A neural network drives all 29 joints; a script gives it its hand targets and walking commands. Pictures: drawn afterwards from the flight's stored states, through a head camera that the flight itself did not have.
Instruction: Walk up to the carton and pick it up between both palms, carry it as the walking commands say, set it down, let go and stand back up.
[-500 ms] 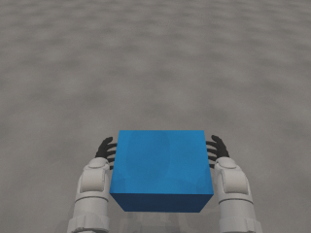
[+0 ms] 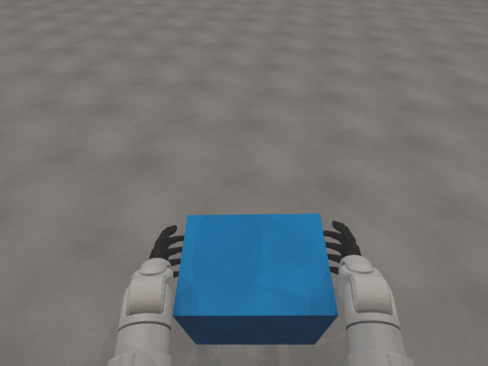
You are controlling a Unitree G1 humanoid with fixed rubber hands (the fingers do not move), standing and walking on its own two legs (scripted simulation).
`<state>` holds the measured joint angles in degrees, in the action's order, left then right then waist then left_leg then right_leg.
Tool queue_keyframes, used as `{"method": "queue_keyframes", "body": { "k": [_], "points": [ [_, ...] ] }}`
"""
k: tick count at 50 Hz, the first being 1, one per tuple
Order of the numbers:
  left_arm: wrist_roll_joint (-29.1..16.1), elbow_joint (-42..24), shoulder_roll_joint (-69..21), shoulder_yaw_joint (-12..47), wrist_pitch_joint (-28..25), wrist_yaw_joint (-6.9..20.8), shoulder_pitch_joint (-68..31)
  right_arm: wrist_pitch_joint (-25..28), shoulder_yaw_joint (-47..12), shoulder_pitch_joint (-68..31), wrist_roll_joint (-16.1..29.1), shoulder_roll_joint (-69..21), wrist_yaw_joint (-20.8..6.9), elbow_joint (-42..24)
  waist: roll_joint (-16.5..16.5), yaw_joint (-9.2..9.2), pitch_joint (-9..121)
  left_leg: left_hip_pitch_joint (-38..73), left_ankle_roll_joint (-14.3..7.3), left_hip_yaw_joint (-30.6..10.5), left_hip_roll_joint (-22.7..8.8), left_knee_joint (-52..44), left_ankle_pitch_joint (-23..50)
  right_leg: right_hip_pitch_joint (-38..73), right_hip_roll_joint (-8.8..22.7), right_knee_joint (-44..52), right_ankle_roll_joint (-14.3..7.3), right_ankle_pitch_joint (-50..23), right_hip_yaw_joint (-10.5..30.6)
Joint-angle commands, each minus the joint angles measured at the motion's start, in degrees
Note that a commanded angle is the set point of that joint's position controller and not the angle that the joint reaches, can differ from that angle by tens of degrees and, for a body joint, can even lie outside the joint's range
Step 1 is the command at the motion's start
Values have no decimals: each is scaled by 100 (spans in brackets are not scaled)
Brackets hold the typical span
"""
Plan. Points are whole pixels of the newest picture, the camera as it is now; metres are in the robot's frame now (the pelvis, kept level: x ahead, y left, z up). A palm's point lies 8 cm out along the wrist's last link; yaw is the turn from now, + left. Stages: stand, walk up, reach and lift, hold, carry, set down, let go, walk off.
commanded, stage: hold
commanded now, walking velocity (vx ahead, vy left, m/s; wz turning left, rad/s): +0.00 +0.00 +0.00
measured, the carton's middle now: (254, 283) +0.29 +0.00 -0.03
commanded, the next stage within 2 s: carry in 0.52 s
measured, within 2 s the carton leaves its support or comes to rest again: neither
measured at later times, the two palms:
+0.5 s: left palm (162, 266) +0.28 +0.16 +0.03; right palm (350, 261) +0.28 -0.16 +0.05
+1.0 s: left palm (183, 207) +0.39 +0.14 +0.06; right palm (352, 209) +0.38 -0.18 +0.07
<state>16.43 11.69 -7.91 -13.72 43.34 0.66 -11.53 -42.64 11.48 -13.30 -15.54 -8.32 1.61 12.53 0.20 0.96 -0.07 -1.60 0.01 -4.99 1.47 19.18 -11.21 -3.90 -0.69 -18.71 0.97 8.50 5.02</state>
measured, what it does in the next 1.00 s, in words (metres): walks ahead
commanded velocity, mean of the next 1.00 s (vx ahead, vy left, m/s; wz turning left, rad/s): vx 0.26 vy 0.00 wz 0.00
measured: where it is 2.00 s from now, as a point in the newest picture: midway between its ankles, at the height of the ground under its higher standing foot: (250, 283)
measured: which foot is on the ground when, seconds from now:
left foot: down 0.00-1.00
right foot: down 0.00-0.96, up 0.98-1.00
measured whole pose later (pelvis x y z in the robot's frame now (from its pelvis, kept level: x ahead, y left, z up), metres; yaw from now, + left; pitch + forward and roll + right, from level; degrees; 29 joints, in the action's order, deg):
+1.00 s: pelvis +0.11 -0.01 -0.01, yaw -4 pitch +5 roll +1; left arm 6.8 -11.8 -4.3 -7.9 68.6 -4.8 -9.7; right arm -67.1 6.9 -12.9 -4.1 -5.9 8.6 -9.7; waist 1.5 1.7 10.0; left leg -12.3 -2.0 7.7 0.2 26.4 -18.4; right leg -18.0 3.1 -37.8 0.6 22.8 -2.8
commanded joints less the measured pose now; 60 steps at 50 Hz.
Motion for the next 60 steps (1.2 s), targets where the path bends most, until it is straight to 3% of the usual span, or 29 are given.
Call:
{"method": "queue_keyframes", "body": {
  "k": [1,5,6,8,14,17,18,19,20,22,25,26,29,32,35,37,39,41,42,43,46,47,49,52,56,57,58,59,60],
  "points": [
    [-1850,-687,-5176,3560,-451,1526,-3799,263,-3214,-3091,1573,-5275,-1775,-509,-30,16,1478,-260,-24,18,372,-344,613,740,-514,0,-61,-663,-204],
    [-1798,-575,-5260,3566,-467,1547,-3830,296,-3265,-3231,1653,-5405,-1850,-371,-286,-7,1720,-253,-22,55,407,-321,622,746,-457,-21,-79,-666,-168],
    [-1857,-515,-5209,3513,-488,1566,-4005,277,-3177,-3268,1622,-5423,-1857,-114,42,23,1712,-150,-36,47,366,-291,372,612,-469,-12,-49,-330,-187],
    [-1840,-605,-5262,3605,-472,1561,-4060,264,-3209,-3115,1624,-5502,-1868,-75,-317,18,1850,-332,-15,67,391,-301,419,831,-427,-9,-94,-481,-121],
    [-1880,-458,-5324,3554,-518,1637,-4225,290,-3154,-3291,1578,-5482,-1899,-17,-103,62,1713,-212,-24,33,340,-273,251,557,-447,30,-93,-222,-140],
    [-1772,-70,-5350,3283,-440,1690,-3868,262,-3076,-3206,1583,-5502,-1918,74,-182,20,1523,-413,-55,31,390,-332,364,678,-398,76,-79,-440,-123],
    [-1838,-263,-5264,3306,-517,1687,-3937,279,-3177,-3447,1625,-5573,-1933,-53,217,-37,1633,-304,-88,9,352,-300,431,661,-441,52,-6,-451,-125],
    [-1766,-119,-5456,3345,-462,1686,-3716,287,-3185,-3237,1579,-5471,-1896,-123,-123,114,1713,-220,-43,30,417,-300,598,658,-419,69,-40,-618,-148],
    [-1883,-299,-5297,3387,-506,1704,-3944,260,-3156,-3279,1515,-5528,-1888,-107,212,-4,1849,-115,-51,77,375,-303,675,792,-470,88,-2,-674,-154],
    [-1897,-371,-5372,3532,-478,1701,-3950,294,-3243,-3148,1604,-5578,-1872,-77,-174,59,1995,-176,-10,63,439,-298,862,952,-405,72,-17,-1028,-95],
    [-1956,-745,-5281,3698,-499,1680,-3902,277,-3262,-2948,1607,-5524,-1880,-258,-108,63,2105,39,2,38,423,-267,1176,952,-466,66,-3,-1335,-102],
    [-2023,-802,-5339,3889,-445,1655,-4213,281,-3309,-3386,1715,-5380,-1870,-331,220,-30,2080,-350,-18,38,-684,876,702,-283,874,-580,-175,-1468,74],
    [-2190,-897,-5169,3806,-279,1534,-4053,97,-3612,-3440,1931,-5348,-1767,-585,400,-92,2259,-818,-189,69,-519,996,-1433,-678,807,-409,-429,395,322],
    [-2591,-1312,-5153,4156,104,1409,-4176,-215,-3735,-3378,2089,-5117,-1638,-897,-375,-82,1786,-782,-434,-292,-754,745,-2580,-2043,511,-718,-419,2466,293],
    [-3035,-1928,-5168,4582,577,1323,-4557,-632,-4007,-3296,2439,-5143,-1456,-1396,-1147,10,1826,-171,-932,-1467,-1596,-335,-2384,-2746,-4,-1885,-228,1725,-648],
    [-3342,-2138,-5176,4734,926,1308,-4482,-939,-4056,-3417,2504,-4924,-1302,-1909,-1206,-38,1776,-263,-979,-1300,-1566,-152,-1267,-2495,76,-1330,-220,1567,-741],
    [-3522,-2124,-5263,4690,1257,1279,-4069,-1309,-4258,-3354,2732,-5006,-1223,-2234,-478,-71,2123,-767,-684,-355,-1196,655,-1075,-1293,159,-718,-266,1331,-610],
    [-3606,-2543,-5042,4616,1560,1175,-3898,-1714,-4314,-3312,2950,-4965,-1243,-2548,1049,-161,2397,-2653,-59,901,-377,2594,-1364,582,1415,11,-783,750,1321],
    [-3598,-2566,-5111,4632,1710,1100,-3627,-1883,-4457,-3414,3218,-4931,-1231,-2916,1539,-135,2301,-3461,44,1194,-161,2003,-1866,1224,1801,77,-1120,332,1735],
    [-3470,-2624,-4998,4547,1870,1016,-3498,-2037,-4449,-3321,3358,-4960,-1253,-2767,1036,-127,2068,-3560,-27,1064,-275,1595,-1968,1248,1972,35,-1339,-254,1825],
    [-3410,-3200,-4985,4595,2133,845,-3410,-2349,-4534,-3031,3650,-5106,-1287,-2874,513,-27,2622,-1173,-164,1067,-364,66,-410,95,1452,-703,-714,-872,363],
    [-3504,-3531,-4972,4731,2232,813,-3709,-2415,-4442,-2754,3611,-5172,-1278,-2761,-224,68,2832,-64,-305,696,-497,-224,-180,-679,998,-1521,-386,-974,-499],
    [-3668,-3949,-5015,4869,2386,868,-4059,-2489,-4395,-2837,3557,-5094,-1204,-2953,-1608,152,2576,2251,-1112,-1326,-2106,83,2009,-3815,134,-2688,22,1642,-1387],
    [-3709,-3671,-5142,4805,2521,964,-3530,-2658,-4462,-2794,3441,-5081,-1111,-3508,-665,171,2035,2152,-1084,-917,-2171,73,2631,-4143,213,-2034,-121,2087,-1143],
    [-3588,-3604,-5210,4832,2632,883,-3395,-2848,-4428,-2931,3523,-4974,-1237,-3690,-951,-6,2044,193,-420,730,-1469,452,1745,-1370,-65,-734,-265,234,-1848],
    [-3618,-3771,-5121,4846,2640,885,-3214,-2884,-4486,-2688,3490,-4969,-1255,-3571,-687,-125,2540,-668,-229,1087,-1202,1141,1479,150,99,-454,-506,223,-1408],
    [-3541,-3507,-5203,4740,2680,853,-2969,-2933,-4439,-2805,3474,-4879,-1244,-3661,-48,-265,2928,-1856,-6,1465,-936,2328,1121,1628,863,-383,-863,645,-374],
    [-3433,-3611,-4957,4697,2661,818,-3022,-3023,-4517,-2664,3510,-4913,-1315,-3378,1245,-307,2951,-3200,131,1530,-270,3906,-712,2254,2209,267,-1402,52,2054],
    [-3345,-3487,-4921,4553,2665,806,-2880,-3039,-4561,-2786,3609,-5051,-1302,-3352,1611,-279,2678,-4468,41,937,-78,4668,-1963,2841,2523,97,-1791,-1463,2558]
  ]
}}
